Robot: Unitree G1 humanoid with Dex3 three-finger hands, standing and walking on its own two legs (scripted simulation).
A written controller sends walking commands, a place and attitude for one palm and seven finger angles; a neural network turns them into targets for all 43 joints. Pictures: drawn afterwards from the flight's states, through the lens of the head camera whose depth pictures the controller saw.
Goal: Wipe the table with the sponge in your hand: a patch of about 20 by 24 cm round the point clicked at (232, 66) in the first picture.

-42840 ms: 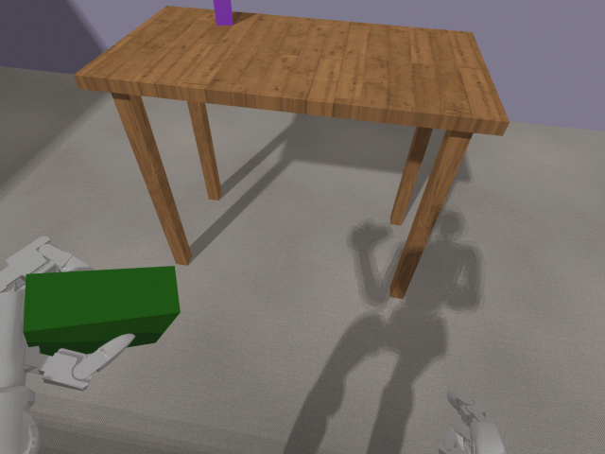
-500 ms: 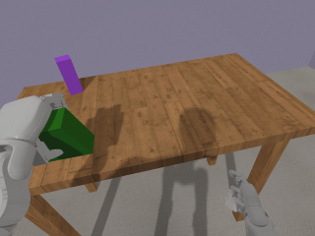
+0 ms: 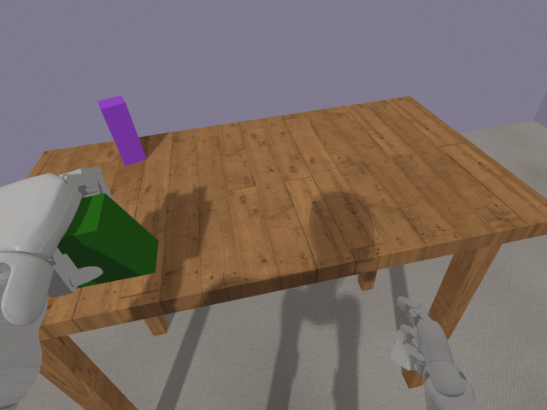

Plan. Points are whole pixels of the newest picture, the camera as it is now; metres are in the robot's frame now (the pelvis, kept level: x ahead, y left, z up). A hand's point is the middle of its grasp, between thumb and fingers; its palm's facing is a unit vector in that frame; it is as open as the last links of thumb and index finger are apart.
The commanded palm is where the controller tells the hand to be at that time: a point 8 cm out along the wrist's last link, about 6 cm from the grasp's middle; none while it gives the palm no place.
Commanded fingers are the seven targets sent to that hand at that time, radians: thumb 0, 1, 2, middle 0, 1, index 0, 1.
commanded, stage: bring the sponge back beside the body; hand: left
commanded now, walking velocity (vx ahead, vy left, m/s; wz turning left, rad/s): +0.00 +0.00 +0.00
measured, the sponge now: (94, 253) +0.20 +0.28 +0.18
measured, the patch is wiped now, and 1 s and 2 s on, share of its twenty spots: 1.00 1.00 1.00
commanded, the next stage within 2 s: step back with the hand held close in 0.16 s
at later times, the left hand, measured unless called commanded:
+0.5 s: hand (103, 212) +0.22 +0.25 +0.24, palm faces +0.40 -0.83 -0.38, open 9.3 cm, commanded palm +0.15 +0.30 +0.28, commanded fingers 0.00 0.10 1.30 -1.20 -1.60 -1.20 -1.60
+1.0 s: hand (50, 230) +0.16 +0.25 +0.27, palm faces +0.48 -0.77 -0.41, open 9.3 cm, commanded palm +0.11 +0.31 +0.28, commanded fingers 0.00 0.10 1.30 -1.20 -1.60 -1.20 -1.60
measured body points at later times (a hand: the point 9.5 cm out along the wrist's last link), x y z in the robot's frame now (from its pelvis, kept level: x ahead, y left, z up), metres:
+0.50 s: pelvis +0.00 +0.02 -0.01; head +0.00 +0.04 +0.44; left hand +0.19 +0.29 +0.26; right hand +0.20 -0.19 -0.06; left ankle +0.02 +0.12 -0.74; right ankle +0.00 -0.10 -0.73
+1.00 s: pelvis -0.05 +0.03 -0.01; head -0.03 +0.05 +0.43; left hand +0.13 +0.29 +0.29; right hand +0.13 -0.21 -0.09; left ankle +0.02 +0.12 -0.73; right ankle +0.00 -0.10 -0.73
